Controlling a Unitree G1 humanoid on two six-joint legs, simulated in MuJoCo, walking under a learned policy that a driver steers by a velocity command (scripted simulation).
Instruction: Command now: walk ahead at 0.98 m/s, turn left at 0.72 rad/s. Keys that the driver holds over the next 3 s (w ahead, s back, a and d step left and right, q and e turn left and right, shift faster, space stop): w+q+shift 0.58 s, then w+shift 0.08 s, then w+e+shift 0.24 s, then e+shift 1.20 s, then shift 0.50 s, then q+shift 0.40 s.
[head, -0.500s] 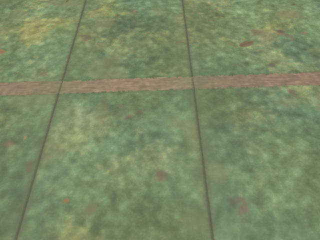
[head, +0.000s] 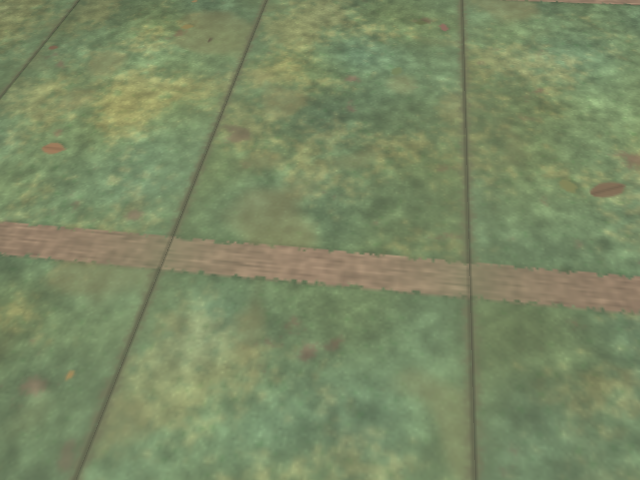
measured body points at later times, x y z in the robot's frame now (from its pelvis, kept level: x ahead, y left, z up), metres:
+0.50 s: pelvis +0.46 -0.01 +0.01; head +0.48 +0.00 +0.46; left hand +0.35 +0.27 -0.10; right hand +0.74 -0.20 -0.07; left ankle +0.43 +0.09 -0.62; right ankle +0.46 -0.15 -0.72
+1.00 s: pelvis +0.84 +0.23 +0.01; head +0.85 +0.25 +0.46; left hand +0.80 +0.51 -0.11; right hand +0.97 -0.01 -0.12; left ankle +0.74 +0.22 -0.72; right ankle +1.03 +0.17 -0.64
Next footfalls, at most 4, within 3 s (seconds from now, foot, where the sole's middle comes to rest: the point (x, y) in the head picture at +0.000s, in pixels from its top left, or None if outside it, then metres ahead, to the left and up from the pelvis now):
0.28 right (411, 477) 0.50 -0.14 -0.76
0.74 left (232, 364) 0.77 0.25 -0.76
1.14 right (201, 240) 1.16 0.36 -0.76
1.76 left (146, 225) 1.22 0.52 -0.76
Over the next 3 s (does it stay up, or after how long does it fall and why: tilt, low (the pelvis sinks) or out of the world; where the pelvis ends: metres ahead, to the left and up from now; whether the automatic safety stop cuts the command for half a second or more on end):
stays up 1.07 0.43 0.01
